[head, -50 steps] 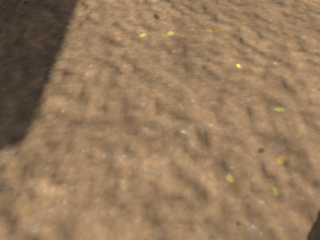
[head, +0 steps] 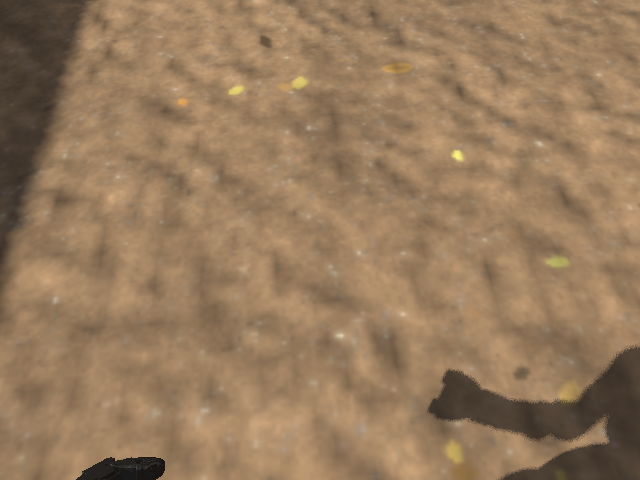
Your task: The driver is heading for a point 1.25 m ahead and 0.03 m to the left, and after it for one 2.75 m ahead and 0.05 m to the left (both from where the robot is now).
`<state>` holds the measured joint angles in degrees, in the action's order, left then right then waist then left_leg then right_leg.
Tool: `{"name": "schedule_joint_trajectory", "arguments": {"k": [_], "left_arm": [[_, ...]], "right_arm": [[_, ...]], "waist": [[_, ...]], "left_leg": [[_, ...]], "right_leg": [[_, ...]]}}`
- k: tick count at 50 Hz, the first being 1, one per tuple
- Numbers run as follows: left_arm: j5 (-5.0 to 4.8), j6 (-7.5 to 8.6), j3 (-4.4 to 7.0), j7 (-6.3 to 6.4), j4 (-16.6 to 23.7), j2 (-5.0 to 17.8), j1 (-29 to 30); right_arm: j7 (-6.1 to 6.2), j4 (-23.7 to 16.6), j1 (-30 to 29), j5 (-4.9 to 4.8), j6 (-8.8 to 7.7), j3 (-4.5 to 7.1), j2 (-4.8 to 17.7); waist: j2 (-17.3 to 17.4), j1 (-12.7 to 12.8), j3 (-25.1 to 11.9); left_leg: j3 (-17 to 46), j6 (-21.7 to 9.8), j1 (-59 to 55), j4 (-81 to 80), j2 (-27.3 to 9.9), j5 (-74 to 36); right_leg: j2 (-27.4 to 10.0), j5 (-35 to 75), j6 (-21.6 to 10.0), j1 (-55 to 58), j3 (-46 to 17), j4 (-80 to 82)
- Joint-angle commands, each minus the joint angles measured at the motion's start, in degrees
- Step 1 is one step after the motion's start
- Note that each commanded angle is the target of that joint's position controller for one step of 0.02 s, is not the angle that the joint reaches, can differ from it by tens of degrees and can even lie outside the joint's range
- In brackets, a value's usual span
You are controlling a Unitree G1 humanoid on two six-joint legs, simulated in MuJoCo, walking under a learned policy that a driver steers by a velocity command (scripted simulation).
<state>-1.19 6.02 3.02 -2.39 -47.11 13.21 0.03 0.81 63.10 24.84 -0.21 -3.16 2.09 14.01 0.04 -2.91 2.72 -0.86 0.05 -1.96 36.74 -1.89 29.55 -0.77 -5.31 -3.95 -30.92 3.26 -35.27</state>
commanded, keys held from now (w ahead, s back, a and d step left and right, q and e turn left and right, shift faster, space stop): w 1.00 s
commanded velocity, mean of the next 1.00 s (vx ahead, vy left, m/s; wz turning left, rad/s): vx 0.49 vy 0.00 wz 0.00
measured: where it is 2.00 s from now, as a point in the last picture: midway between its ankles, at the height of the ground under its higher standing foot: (311, 202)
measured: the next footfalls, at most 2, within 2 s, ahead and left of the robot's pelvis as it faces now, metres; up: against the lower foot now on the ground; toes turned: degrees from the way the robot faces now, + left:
left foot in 0.54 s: +0.49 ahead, +0.13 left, +0.00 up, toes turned +3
right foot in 1.08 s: +0.81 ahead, -0.11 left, +0.00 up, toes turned -3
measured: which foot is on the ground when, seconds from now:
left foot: up 0.00-0.52, down 0.54-1.00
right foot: down 0.00-0.56, up 0.58-1.00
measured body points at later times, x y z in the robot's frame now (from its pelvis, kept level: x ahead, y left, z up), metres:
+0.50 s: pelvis +0.28 +0.01 +0.02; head +0.31 +0.01 +0.47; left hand +0.23 +0.27 -0.12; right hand +0.49 -0.22 -0.08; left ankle +0.45 +0.13 -0.69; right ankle +0.13 -0.10 -0.71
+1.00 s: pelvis +0.57 +0.03 +0.03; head +0.59 +0.03 +0.48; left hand +0.77 +0.26 -0.08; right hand +0.53 -0.24 -0.11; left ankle +0.45 +0.13 -0.71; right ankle +0.76 -0.12 -0.68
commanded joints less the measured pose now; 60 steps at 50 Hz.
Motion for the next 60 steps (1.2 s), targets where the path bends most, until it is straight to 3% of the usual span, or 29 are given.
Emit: {"name": "schedule_joint_trajectory", "arguments": {"k": [1,2,3,5,7,13,17,22,25,26,27,28,29,30,31,32,33,35,37,44,49,52,54,55,56,57,58,59,60], "left_arm": [[0.59,0.01,3.12,0.07,-4.51,11.43,-24.33],[0.4,0.32,2.39,0.21,-3.63,9.25,-18.79],[0.77,0.59,1.9,0.17,-2.55,8.09,-13.64],[1.88,1.09,1.07,-0.29,-2.75,5.18,-10.22],[1.54,1.26,0.93,-0.21,-4.07,4.85,-11.77],[1.29,0.55,1.42,2.13,-6.18,7.96,-18.04],[0.64,0.17,1.47,2.72,-7.59,8.65,-22.1],[0.28,-1.26,2.01,2.98,-9.87,9.18,-25.84],[0.23,-2.1,2.61,3.24,-9.47,10.64,-23.6],[0.29,-2.44,2.46,3.22,-9.12,10.38,-22.23],[0.75,-2.53,1.71,3.19,-8.3,8.8,-21.88],[1.51,-1.68,0.02,2.63,-7.03,3.34,-27.35],[0.51,-0.14,-0.78,2.21,-7.79,1.47,-28.19],[-1.18,1.07,0.71,2.0,-6.61,7.37,-22.97],[-1.84,1.64,0.95,2.08,-5.14,8.69,-18.11],[-1.24,1.52,1.18,2.5,-4.85,8.39,-15.84],[-0.4,0.82,1.75,2.89,-5.02,8.09,-15.94],[-0.02,-0.74,1.55,3.03,-5.56,5.13,-18.42],[0.27,-1.51,1.6,3.23,-4.71,4.66,-16.72],[0.5,-0.99,0.97,2.29,-0.27,3.34,-1.9],[-0.05,-0.42,0.45,0.63,2.64,3.91,5.12],[-0.11,0.05,1.22,-0.03,2.57,6.31,1.75],[0.24,0.06,3.61,0.44,-2.07,10.74,-13.73],[0.92,-0.17,4.74,1.05,-4.07,15.34,-24.13],[0.94,-0.28,4.91,0.5,-5.26,17.43,-25.69],[0.41,-0.18,3.34,0.48,-4.64,11.75,-24.15],[0.38,0.01,2.65,0.76,-3.68,9.59,-19.07],[0.81,0.12,2.2,0.77,-2.69,8.64,-14.53],[1.33,0.24,1.81,0.62,-2.44,7.13,-11.9]], "right_arm": [[-0.92,-4.63,1.91,-1.73,-3.37,-0.13,3.67],[-0.99,-6.64,-3.86,-2.8,-4.28,0.62,6.67],[-0.43,-7.27,-6.69,-2.39,-4.63,0.77,6.91],[-0.03,-6.9,-5.71,-1.23,-3.34,1.4,5.45],[0.08,-6.75,-4.64,-1.18,-1.95,1.42,3.57],[-0.12,-11.22,-17.37,-0.02,-1.56,2.0,4.16],[-0.96,-13.45,-25.56,-0.45,-2.19,1.34,2.97],[-2.58,-16.55,-31.65,-1.01,-2.88,0.87,3.5],[-3.1,-16.02,-26.61,-1.13,-3.39,1.97,6.36],[-2.92,-13.9,-19.29,-1.03,-3.43,3.14,8.28],[-2.45,-10.81,-8.49,-0.72,-3.34,4.59,11.49],[-1.95,-9.22,0.64,0.53,-3.01,6.03,17.42],[-2.11,-8.52,1.65,-0.04,-2.68,5.12,14.85],[-2.17,-9.12,-2.85,-0.63,-2.81,3.86,10.98],[-2.02,-10.62,-8.03,-0.48,-2.87,3.13,8.4],[-2.23,-11.28,-12.28,0.04,-3.03,2.47,6.6],[-2.39,-11.48,-14.39,0.58,-3.31,1.91,4.83],[-2.61,-10.64,-14.13,0.77,-3.45,1.8,4.7],[-2.1,-9.65,-12.22,0.6,-3.67,2.21,6.68],[-0.39,-7.7,-5.7,-0.22,-2.89,2.37,8.38],[-0.12,-5.32,-0.89,-0.72,-1.56,2.81,8.99],[0.16,-5.42,-2.38,-0.81,-0.71,3.42,10.2],[0.14,-6.32,-4.39,-0.57,-0.17,2.89,8.95],[0.17,-7.76,-3.04,0.67,-0.25,1.88,6.84],[-0.62,-7.39,4.25,0.04,-1.68,-0.18,-0.91],[-0.91,-7.17,-0.46,-1.39,-3.04,1.26,5.89],[-1.05,-9.0,-6.21,-2.49,-3.88,1.96,8.38],[-0.61,-9.44,-8.95,-2.25,-4.06,1.98,8.04],[-0.24,-9.5,-10.2,-1.33,-3.71,2.43,7.65]], "waist": [[-12.19,9.3,-20.22],[-8.91,8.13,-11.74],[-3.1,6.22,-8.43],[-3.2,2.36,-5.73],[-3.66,1.23,-4.26],[-2.46,3.35,0.49],[-2.65,6.02,1.81],[-2.93,7.12,3.35],[-5.26,3.26,-0.67],[-5.47,-0.75,-5.07],[-4.22,-4.99,-12.21],[7.4,-4.09,-21.99],[14.7,-3.56,-27.07],[10.68,-3.71,-19.0],[7.38,-2.45,-12.54],[3.05,-0.41,-7.77],[3.26,1.64,-5.59],[4.41,3.69,-4.36],[3.59,4.13,-2.51],[2.91,0.16,0.54],[3.08,-1.56,2.63],[4.72,1.69,0.11],[4.04,9.27,-9.5],[-4.09,11.61,-18.46],[-18.99,7.18,-25.13],[-11.65,9.2,-21.64],[-8.95,8.55,-13.64],[-3.58,6.7,-9.51],[-2.19,5.08,-6.36]], "left_leg": [[8.88,-2.84,40.7,42.44,3.12,1.64],[6.9,-3.9,43.74,42.75,0.14,-3.36],[5.91,-4.21,40.97,39.71,-3.05,-9.23],[6.11,-4.37,34.21,34.44,-6.56,-14.23],[5.41,-3.99,32.92,30.57,-7.25,-14.72],[3.98,-1.05,43.24,11.8,-7.27,-30.38],[1.11,-0.78,40.2,-0.3,-4.48,-37.78],[1.21,-2.48,42.55,-6.78,-3.22,-32.44],[-1.1,-4.79,32.88,-8.48,-0.14,-25.95],[-2.88,-6.18,22.76,-9.41,1.96,-26.13],[0.01,-8.6,6.26,-7.45,-0.63,-27.11],[23.42,-16.69,-17.49,-7.65,-16.09,-22.91],[44.1,-21.46,-24.0,-18.26,-22.08,-15.21],[37.76,-17.94,-18.06,-19.66,-19.48,-11.54],[28.73,-15.52,-9.35,-20.58,-17.36,-14.05],[22.3,-14.2,0.07,-22.78,-15.07,-18.88],[17.94,-13.01,6.16,-24.64,-12.81,-21.96],[13.88,-13.2,11.9,-27.71,-11.15,-24.58],[10.98,-14.07,13.55,-29.64,-10.92,-28.26],[3.77,-11.37,9.82,-31.0,-8.14,-31.13],[4.45,-10.97,-0.25,-27.1,-12.11,-32.28],[4.4,-9.35,-3.77,-21.19,-13.52,-44.63],[0.62,-6.7,1.65,-3.23,-8.89,-56.35],[-2.17,-4.62,14.74,16.05,-4.73,-37.39],[1.68,-1.75,36.21,33.46,5.91,2.15],[8.26,-2.83,42.57,39.5,2.73,3.58],[6.81,-3.74,45.72,39.65,-0.05,-1.71],[5.31,-3.66,43.37,37.06,-3.09,-7.2],[4.9,-3.37,40.87,33.62,-4.79,-10.25]], "right_leg": [[-20.21,-22.42,-12.89,50.64,-46.48,20.2],[-18.83,-17.32,-10.45,42.19,-36.87,20.42],[-17.0,-9.61,-9.39,33.34,-29.54,21.51],[-13.36,-1.44,-8.42,22.58,-20.18,24.31],[-12.08,0.2,-9.38,19.45,-16.32,27.04],[-10.96,3.26,-8.86,22.17,-10.56,30.4],[-9.64,3.57,-7.32,24.04,-6.74,30.55],[-13.54,8.17,-6.91,34.69,-6.79,26.04],[-14.24,25.52,-5.27,37.65,-6.27,18.62],[-12.13,34.41,-4.06,36.3,-4.4,10.16],[-9.07,31.09,-2.17,28.37,-2.33,-3.05],[-1.44,7.78,1.72,6.49,-0.16,-25.9],[4.88,-26.8,2.87,-6.06,-6.86,-38.67],[0.82,-25.54,1.33,-12.23,-10.54,-43.42],[-2.48,-20.36,0.38,-13.13,-8.74,-42.16],[-5.15,-15.42,0.45,-10.62,-7.34,-38.04],[-7.05,-12.38,0.5,-7.01,-7.54,-34.17],[-8.11,-10.1,1.0,-2.55,-7.21,-30.87],[-8.59,-7.0,2.14,-4.52,-6.58,-26.85],[-5.93,11.89,3.66,-6.42,-3.38,-2.61],[-4.54,8.07,2.09,-8.85,-3.53,4.48],[-2.36,1.65,-0.26,-2.03,-2.2,6.39],[0.0,2.88,-3.32,20.47,-0.44,6.64],[-11.75,3.71,-7.11,38.54,-14.5,5.29],[-22.52,-8.2,-16.18,54.86,-42.38,14.16],[-20.51,-14.07,-13.62,52.57,-42.85,17.39],[-18.81,-10.84,-11.06,44.92,-33.92,18.23],[-16.88,-4.1,-9.95,36.32,-27.5,19.7],[-14.93,1.07,-9.43,29.37,-22.64,21.3]]}}
Keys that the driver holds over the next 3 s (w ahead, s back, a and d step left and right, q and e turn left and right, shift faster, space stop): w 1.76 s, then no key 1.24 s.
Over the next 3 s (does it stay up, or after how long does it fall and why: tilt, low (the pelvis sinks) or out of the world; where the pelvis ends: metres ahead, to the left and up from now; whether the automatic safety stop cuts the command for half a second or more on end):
stays up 1.22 0.04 0.02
